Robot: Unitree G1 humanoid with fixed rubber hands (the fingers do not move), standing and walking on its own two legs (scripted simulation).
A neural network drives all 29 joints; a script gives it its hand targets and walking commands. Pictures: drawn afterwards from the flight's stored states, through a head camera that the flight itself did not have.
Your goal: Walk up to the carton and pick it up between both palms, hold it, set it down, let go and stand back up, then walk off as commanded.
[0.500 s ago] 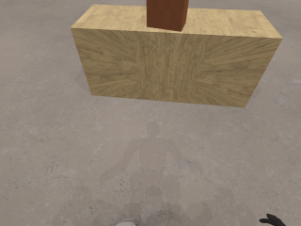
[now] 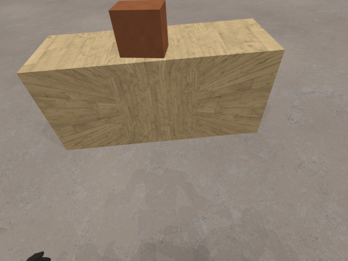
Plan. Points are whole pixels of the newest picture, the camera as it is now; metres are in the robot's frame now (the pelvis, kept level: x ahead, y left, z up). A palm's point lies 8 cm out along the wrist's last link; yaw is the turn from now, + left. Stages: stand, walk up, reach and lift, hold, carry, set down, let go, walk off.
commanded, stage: walk up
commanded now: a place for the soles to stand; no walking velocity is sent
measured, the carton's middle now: (141, 29) +1.26 +0.17 +0.04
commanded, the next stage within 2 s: none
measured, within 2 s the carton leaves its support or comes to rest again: neither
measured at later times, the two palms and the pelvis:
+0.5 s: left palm (49, 228) +0.26 +0.35 -0.09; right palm (311, 213) +0.26 -0.33 -0.07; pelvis +0.18 +0.02 +0.00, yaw +2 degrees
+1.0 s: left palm (46, 196) +0.35 +0.40 -0.09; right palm (265, 154) +0.46 -0.28 -0.08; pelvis +0.33 +0.05 -0.01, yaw +4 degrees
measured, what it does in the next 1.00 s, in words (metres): walks ahead: left foot, then right foot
